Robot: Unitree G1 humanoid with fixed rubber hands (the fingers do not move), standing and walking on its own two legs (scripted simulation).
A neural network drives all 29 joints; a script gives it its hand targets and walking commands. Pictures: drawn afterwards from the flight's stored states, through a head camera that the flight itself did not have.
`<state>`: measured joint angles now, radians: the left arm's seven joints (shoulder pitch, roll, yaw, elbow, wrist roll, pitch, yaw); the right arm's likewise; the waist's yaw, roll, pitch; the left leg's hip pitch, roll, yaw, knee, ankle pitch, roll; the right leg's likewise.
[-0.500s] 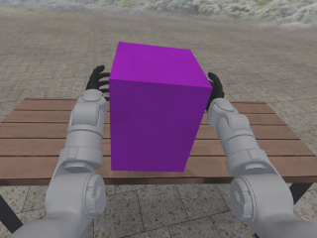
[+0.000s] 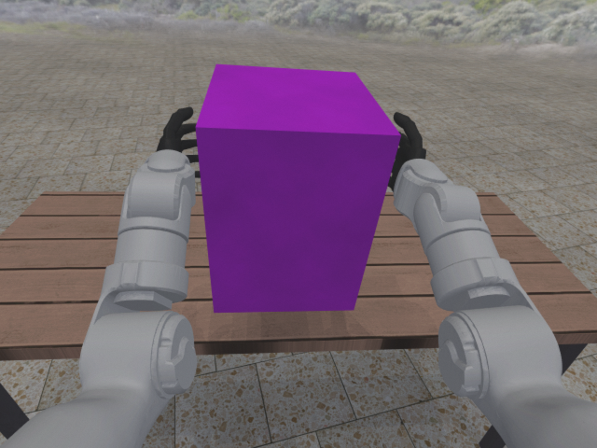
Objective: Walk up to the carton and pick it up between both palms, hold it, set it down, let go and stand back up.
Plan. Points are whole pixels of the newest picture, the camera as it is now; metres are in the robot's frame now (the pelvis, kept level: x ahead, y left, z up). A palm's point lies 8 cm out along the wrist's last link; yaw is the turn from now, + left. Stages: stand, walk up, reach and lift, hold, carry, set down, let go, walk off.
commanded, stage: reach and lift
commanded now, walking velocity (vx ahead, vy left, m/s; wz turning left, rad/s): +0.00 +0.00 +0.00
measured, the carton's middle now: (286, 189) +0.44 +0.05 +0.20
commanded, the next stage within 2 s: hold in 0.56 s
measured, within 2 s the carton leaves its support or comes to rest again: neither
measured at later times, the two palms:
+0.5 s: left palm (172, 146) +0.37 +0.19 +0.29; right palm (417, 144) +0.39 -0.11 +0.30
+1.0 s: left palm (175, 134) +0.35 +0.18 +0.32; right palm (437, 134) +0.37 -0.12 +0.33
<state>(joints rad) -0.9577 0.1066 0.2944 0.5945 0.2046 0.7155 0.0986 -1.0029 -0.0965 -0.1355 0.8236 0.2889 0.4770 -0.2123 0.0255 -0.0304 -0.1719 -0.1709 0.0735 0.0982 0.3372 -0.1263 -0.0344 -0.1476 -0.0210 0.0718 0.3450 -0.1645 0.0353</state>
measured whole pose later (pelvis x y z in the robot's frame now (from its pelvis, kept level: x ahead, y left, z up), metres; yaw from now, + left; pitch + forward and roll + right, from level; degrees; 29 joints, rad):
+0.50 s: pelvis +0.00 +0.00 +0.00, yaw +0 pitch -2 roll +0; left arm -1.00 0.12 0.29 0.58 0.20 0.78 0.08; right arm -1.09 -0.13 -0.12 0.82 0.31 0.57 -0.23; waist 0.02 -0.02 -0.20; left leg -0.17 0.07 0.10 0.34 -0.13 -0.03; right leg -0.15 -0.02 0.07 0.34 -0.17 0.04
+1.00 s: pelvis +0.00 +0.00 +0.00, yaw +0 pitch -2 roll +0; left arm -1.01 0.11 0.29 0.56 0.20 0.85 0.07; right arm -1.12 -0.17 -0.09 0.81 0.38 0.66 -0.27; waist 0.01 0.01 -0.24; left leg -0.17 0.07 0.10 0.34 -0.13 -0.03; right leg -0.14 -0.02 0.07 0.34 -0.16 0.04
